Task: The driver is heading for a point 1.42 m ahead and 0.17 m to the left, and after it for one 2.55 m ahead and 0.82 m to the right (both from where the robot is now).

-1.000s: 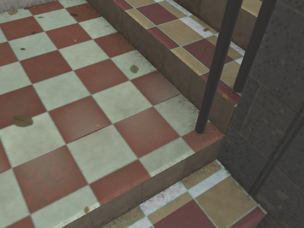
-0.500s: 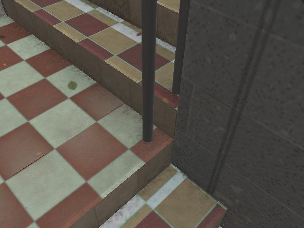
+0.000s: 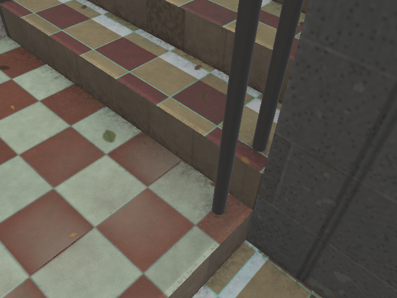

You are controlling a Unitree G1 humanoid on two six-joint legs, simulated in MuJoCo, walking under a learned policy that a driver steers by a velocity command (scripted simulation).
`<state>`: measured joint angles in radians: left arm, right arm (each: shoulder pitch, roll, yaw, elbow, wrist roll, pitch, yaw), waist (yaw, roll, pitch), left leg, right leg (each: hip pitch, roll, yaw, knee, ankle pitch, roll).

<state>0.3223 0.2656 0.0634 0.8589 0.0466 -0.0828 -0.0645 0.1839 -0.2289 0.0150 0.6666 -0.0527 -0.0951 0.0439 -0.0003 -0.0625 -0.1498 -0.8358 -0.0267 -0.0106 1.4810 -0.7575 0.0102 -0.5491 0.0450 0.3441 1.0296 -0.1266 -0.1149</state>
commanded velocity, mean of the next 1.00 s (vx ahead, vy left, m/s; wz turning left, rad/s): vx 0.15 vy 0.17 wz -0.01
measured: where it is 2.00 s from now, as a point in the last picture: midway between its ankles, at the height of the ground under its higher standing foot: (118, 217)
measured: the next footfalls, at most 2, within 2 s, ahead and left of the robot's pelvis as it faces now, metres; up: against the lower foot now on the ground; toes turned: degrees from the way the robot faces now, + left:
right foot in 0.34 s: +0.32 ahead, -0.05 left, +0.00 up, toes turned -1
left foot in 1.00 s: +0.29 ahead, +0.36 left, +0.17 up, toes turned +2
